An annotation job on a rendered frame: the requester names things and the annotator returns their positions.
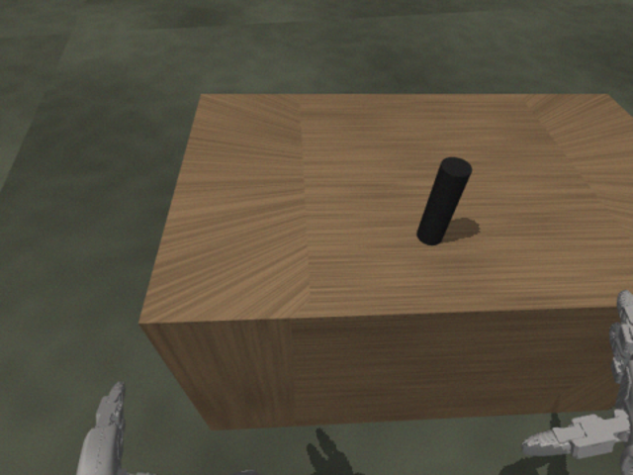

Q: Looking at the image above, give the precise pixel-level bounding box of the can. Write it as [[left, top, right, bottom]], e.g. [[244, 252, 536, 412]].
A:
[[416, 157, 472, 245]]

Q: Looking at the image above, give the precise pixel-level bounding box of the left robot hand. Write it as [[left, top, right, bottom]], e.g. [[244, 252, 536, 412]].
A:
[[76, 381, 157, 475]]

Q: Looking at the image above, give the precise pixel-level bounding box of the right robot hand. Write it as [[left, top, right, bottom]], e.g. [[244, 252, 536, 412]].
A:
[[521, 290, 633, 459]]

